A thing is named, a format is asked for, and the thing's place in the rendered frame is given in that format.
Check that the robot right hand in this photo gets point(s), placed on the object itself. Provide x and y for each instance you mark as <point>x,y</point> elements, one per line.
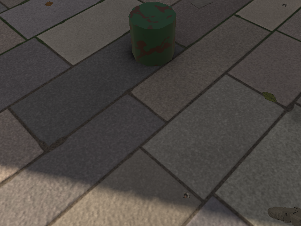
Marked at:
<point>286,214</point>

